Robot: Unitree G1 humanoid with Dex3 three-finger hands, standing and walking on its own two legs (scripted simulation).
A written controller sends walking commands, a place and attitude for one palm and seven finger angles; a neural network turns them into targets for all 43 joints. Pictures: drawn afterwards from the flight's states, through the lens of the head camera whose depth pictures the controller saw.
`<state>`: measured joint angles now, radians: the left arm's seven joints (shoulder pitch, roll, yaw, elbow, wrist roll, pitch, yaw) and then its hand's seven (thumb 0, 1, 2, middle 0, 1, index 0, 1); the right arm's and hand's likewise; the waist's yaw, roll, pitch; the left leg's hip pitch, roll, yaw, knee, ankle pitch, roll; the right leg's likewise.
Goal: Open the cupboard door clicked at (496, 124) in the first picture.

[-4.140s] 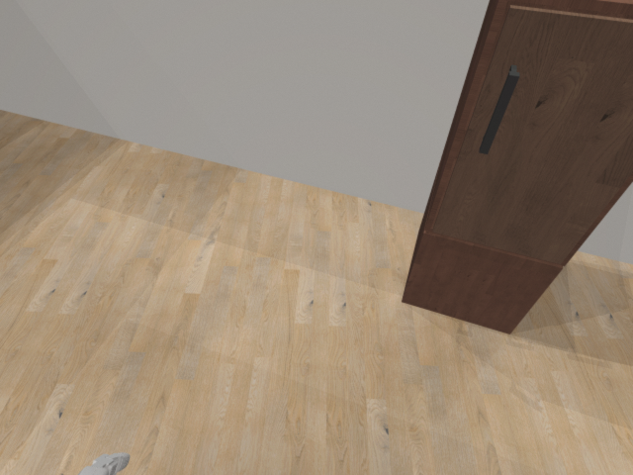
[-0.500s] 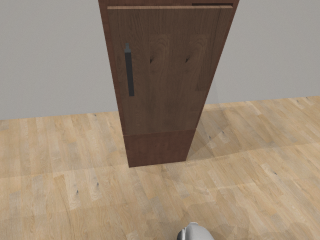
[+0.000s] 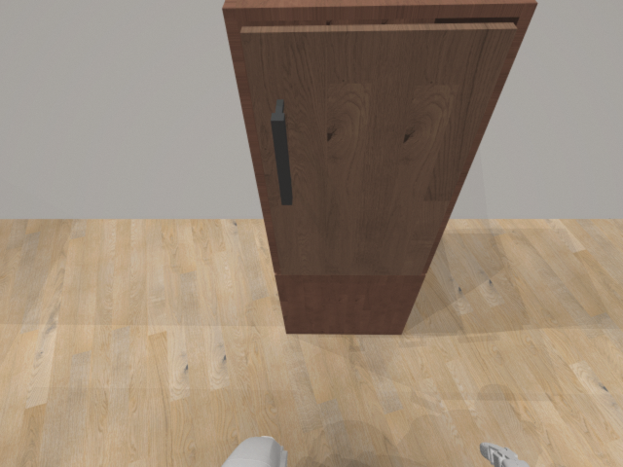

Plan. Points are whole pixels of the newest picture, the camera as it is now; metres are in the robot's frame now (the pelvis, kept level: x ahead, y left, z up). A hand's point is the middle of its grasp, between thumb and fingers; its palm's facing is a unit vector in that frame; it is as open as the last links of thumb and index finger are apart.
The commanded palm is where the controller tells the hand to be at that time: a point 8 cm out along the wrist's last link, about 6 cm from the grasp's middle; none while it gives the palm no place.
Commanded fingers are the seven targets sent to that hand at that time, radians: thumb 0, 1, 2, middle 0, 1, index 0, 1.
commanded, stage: come to a stop and stand still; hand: left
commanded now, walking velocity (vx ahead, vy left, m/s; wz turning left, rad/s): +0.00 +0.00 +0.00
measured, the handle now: (283, 156) +0.55 +0.10 +0.07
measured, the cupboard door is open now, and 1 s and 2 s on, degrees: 0 0 0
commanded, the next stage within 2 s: look again from close up in 1.36 s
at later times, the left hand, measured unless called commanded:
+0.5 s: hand out of the picture -0.02 +0.26 -0.18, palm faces +0.00 -0.98 -0.19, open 7.4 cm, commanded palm none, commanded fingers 0.00 0.90 0.90 -0.20 -0.30 -0.20 -0.30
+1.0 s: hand out of the picture -0.10 +0.22 -0.17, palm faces +0.01 -0.99 -0.15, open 7.3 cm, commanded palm none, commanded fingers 0.00 0.90 0.90 -0.20 -0.30 -0.20 -0.30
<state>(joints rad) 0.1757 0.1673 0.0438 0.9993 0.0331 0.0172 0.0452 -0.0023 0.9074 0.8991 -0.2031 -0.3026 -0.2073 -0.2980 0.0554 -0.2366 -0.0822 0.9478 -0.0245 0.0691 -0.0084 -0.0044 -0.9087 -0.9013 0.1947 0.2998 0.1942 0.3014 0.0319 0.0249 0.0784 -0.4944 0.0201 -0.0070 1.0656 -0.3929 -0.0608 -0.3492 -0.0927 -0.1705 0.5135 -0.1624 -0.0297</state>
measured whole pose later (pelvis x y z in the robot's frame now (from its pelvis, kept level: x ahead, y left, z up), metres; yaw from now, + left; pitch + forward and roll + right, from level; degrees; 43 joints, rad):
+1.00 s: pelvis -0.07 +0.07 +0.01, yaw -1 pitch -1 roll +0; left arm 0.33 0.11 -0.01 1.16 0.01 0.01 0.04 0.00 0.91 0.90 -0.20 -0.30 -0.20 -0.30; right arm 0.33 -0.12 -0.01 1.18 -0.01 0.00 -0.03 0.00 -0.90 -0.90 0.20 0.30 0.20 0.30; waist -0.01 -0.01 0.02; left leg -0.19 -0.03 0.08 0.36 -0.16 0.05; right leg -0.14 -0.01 -0.04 0.40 -0.25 -0.01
